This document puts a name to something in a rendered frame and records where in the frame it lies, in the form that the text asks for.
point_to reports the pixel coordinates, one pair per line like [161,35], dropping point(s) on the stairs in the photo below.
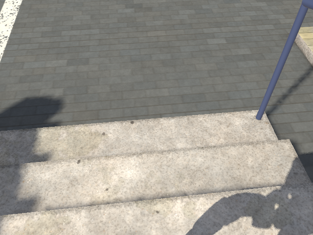
[211,174]

